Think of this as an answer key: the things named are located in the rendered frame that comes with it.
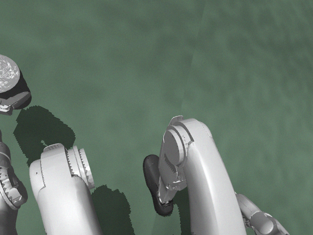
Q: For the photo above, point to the right robot foot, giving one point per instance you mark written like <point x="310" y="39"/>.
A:
<point x="151" y="174"/>

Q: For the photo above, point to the cup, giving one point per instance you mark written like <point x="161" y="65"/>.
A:
<point x="12" y="81"/>

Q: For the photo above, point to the right robot arm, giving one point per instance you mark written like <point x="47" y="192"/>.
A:
<point x="264" y="224"/>

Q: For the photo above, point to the left robot arm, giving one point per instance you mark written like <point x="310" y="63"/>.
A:
<point x="12" y="192"/>

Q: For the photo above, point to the right robot hand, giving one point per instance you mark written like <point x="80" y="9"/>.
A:
<point x="248" y="208"/>

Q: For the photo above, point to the left robot hand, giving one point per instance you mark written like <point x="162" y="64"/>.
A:
<point x="7" y="106"/>

